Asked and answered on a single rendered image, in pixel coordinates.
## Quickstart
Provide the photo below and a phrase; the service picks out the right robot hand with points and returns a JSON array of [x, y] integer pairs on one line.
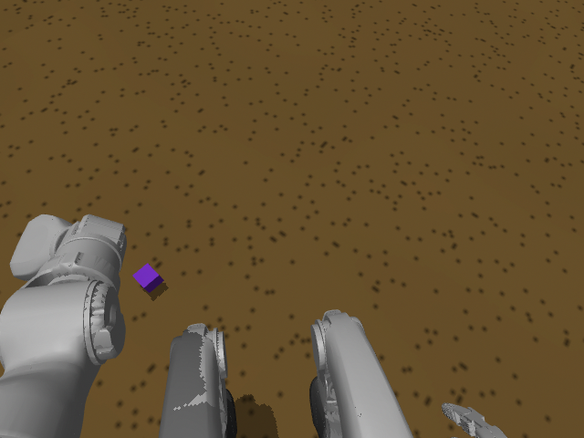
[[471, 421]]

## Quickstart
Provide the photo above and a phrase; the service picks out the left robot hand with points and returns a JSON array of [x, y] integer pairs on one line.
[[32, 250]]

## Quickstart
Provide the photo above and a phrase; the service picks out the right robot foot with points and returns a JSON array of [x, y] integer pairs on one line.
[[317, 411]]

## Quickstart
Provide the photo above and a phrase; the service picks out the left robot arm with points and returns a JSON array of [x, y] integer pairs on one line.
[[59, 328]]

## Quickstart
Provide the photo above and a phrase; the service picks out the cube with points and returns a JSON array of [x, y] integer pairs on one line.
[[148, 278]]

